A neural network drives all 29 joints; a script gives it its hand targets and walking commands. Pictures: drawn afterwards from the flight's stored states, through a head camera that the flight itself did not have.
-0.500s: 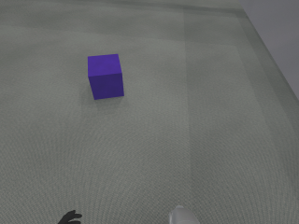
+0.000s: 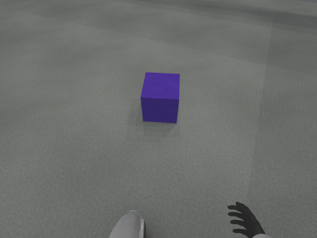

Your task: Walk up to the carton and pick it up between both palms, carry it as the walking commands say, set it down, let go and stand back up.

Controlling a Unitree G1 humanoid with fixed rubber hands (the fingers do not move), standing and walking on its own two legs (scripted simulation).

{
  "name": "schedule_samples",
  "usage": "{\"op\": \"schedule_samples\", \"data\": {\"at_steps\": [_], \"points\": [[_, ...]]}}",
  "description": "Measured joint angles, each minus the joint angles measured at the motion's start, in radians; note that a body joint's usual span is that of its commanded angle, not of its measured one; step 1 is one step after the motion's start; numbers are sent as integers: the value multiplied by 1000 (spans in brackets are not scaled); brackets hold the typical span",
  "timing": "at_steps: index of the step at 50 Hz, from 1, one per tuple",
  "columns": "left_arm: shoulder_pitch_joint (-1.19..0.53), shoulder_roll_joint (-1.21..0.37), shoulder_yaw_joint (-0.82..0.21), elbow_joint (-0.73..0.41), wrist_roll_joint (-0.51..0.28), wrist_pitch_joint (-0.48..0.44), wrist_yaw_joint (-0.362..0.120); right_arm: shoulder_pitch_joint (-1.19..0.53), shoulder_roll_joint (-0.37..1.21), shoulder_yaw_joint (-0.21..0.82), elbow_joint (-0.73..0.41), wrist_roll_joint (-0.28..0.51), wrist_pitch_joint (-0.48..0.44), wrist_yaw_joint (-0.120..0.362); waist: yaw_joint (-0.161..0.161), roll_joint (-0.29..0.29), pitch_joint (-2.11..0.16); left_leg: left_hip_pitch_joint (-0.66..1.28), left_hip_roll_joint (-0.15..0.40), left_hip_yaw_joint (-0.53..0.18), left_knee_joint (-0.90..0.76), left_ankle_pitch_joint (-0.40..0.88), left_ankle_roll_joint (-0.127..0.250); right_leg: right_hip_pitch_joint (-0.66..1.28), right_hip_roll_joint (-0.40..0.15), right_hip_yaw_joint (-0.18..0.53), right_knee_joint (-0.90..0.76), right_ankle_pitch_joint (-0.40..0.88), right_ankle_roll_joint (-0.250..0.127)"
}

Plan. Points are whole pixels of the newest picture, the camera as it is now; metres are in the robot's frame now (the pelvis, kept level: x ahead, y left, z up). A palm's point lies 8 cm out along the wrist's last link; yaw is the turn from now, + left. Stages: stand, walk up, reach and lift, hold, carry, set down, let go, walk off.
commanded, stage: walk up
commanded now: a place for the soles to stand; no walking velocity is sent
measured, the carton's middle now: (161, 97) +1.21 +0.09 -0.63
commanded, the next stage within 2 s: none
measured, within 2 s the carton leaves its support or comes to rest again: neither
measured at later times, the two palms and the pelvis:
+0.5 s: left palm (100, 149) +0.39 +0.25 -0.11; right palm (251, 209) +0.24 -0.25 -0.14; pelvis +0.26 +0.01 -0.02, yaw -1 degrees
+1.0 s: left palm (77, 136) +0.46 +0.37 -0.14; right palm (208, 111) +0.60 -0.15 -0.11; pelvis +0.48 +0.10 -0.02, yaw -1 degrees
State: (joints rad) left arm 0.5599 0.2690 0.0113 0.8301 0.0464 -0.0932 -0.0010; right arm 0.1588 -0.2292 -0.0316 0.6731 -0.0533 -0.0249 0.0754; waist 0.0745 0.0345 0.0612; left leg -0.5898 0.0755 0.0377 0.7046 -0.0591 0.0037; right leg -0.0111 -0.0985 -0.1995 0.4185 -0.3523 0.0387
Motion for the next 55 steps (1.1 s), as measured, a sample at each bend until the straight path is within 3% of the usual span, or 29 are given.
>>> {"op": "schedule_samples", "data": {"at_steps": [3,5,8,10,13,17,23,25,27,30,34,39,44,46,48,50,52,55], "points": [[22,10,-6,2,5,22,2,-20,20,1,-18,-6,-7,-7,8,-20,2,90,-32,15,-91,-40,18,41,-34,0,53,-84,22],[34,10,-17,-7,3,40,0,-17,13,-3,-30,-11,-24,-24,0,-20,-1,134,-57,2,-83,-109,39,-18,-67,18,251,-155,-7],[-40,19,-22,-40,-7,63,-9,21,16,-5,-13,20,-15,-61,-30,-45,18,123,-84,3,26,-179,42,-220,-29,170,687,-161,-40],[-104,23,-20,-76,-7,58,-14,66,14,-4,16,29,-11,-72,-45,-62,17,169,-90,7,-7,-185,44,-337,-5,202,797,-125,-45],[-178,22,-11,-119,-2,52,-22,138,6,2,58,28,-27,-74,-73,-78,-7,250,-91,16,-95,-189,48,-467,5,203,754,-74,-36],[-238,1,-6,-143,0,51,-35,219,-12,8,94,16,-45,-71,-112,-73,-35,346,-84,23,-177,-211,47,-546,7,177,551,16,-28],[-275,-38,-10,-159,6,33,-36,286,-43,15,136,15,-37,-61,-135,-35,-33,439,-59,33,-131,-338,12,-469,47,142,239,167,-67],[-270,-32,-8,-174,10,18,-22,308,-44,21,136,9,-30,-58,-126,-31,-35,405,-53,21,24,-412,14,-427,61,136,210,197,-79],[-261,-41,-5,-164,-5,22,-2,295,-48,20,129,4,-10,-53,-109,-7,-26,311,-66,-27,281,-455,9,-433,68,126,293,136,-74],[-224,-47,-10,-129,-11,27,13,246,-56,18,99,-5,6,-49,-87,15,-17,175,-68,-26,474,-428,-12,-368,62,115,263,78,-70],[-150,-38,-11,-85,-3,5,17,165,-55,10,56,-10,7,-36,-48,24,-20,40,-26,-15,400,-321,-44,-267,53,108,138,97,-58],[-64,-18,2,-47,-3,0,10,66,-32,9,25,-4,9,-19,-11,12,-11,-5,16,-20,175,-149,-39,-157,33,115,60,74,-29],[-20,4,10,-27,0,21,3,25,-8,7,3,0,1,-13,9,-10,-7,112,3,2,-39,-92,-15,-80,-7,129,100,-25,8],[3,6,4,-34,3,32,0,31,-18,3,-14,-4,-17,-24,6,-7,-14,183,-12,-3,-95,-129,5,-114,-25,143,235,-104,-14],[-21,14,-2,-40,3,55,-2,39,-11,-2,-8,13,-22,-45,-17,-30,1,162,-32,8,4,-172,13,-213,-15,203,496,-174,-36],[-65,20,-1,-61,2,67,-3,70,-2,-1,14,26,-13,-61,-32,-50,10,191,-38,22,10,-207,19,-313,15,225,682,-160,-43],[-112,23,2,-84,4,65,-8,110,2,3,43,30,-10,-70,-48,-67,8,242,-41,39,-43,-205,25,-392,28,210,724,-122,-41],[-165,18,8,-108,3,60,-20,176,-2,11,83,25,-22,-75,-78,-75,-9,314,-43,59,-133,-197,32,-471,40,182,650,-60,-36]]}}
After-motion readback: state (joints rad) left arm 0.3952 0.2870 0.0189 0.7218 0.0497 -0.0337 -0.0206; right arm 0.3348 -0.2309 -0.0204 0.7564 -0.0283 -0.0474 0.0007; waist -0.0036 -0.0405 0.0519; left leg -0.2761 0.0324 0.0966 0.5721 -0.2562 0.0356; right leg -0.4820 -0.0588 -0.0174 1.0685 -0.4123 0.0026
